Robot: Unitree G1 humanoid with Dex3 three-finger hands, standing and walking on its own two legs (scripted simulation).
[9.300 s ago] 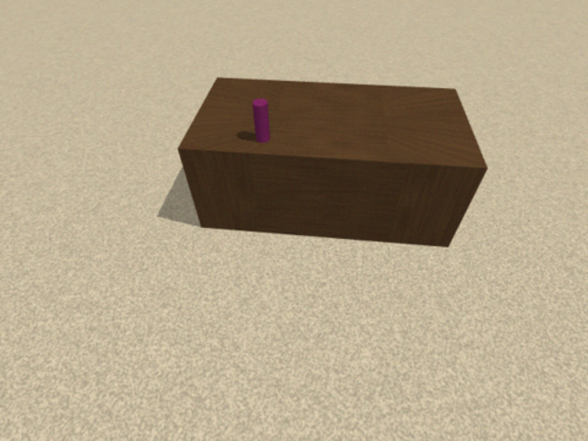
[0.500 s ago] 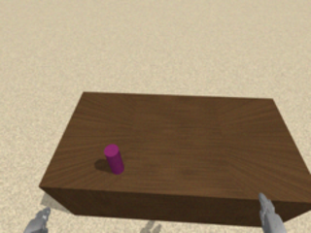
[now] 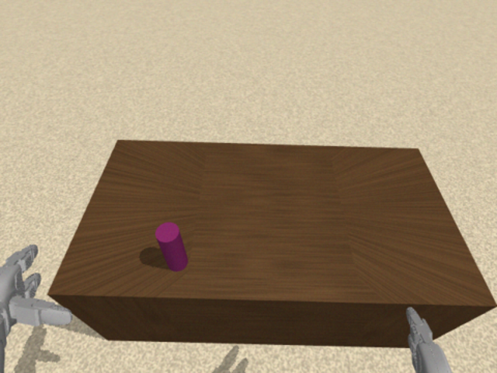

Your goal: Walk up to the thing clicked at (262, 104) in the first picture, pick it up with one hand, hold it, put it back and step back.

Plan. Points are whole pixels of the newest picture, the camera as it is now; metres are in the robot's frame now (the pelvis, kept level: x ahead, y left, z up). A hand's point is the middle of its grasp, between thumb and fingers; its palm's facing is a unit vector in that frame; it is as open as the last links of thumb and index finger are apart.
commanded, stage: go down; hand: left
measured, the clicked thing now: (173, 248) +0.46 +0.19 -0.22
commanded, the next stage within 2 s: approach in 1.14 s
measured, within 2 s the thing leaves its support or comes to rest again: neither
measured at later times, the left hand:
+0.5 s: hand (37, 251) +0.33 +0.36 +0.01, palm faces +0.19 -0.98 -0.11, open 17.5 cm
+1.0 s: hand (34, 232) +0.36 +0.37 +0.02, palm faces +0.18 -0.98 -0.07, open 17.6 cm
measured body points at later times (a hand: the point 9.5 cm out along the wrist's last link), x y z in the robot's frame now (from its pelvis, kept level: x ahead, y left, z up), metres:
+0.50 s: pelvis -0.01 +0.00 -0.01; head +0.06 +0.03 +0.43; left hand +0.32 +0.41 +0.02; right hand +0.14 -0.26 -0.07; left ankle -0.04 +0.11 -0.71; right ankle +0.05 -0.13 -0.71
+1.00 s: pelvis +0.00 +0.01 -0.02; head +0.07 +0.04 +0.42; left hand +0.35 +0.42 +0.03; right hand +0.15 -0.25 -0.06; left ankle -0.04 +0.11 -0.71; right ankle +0.05 -0.13 -0.71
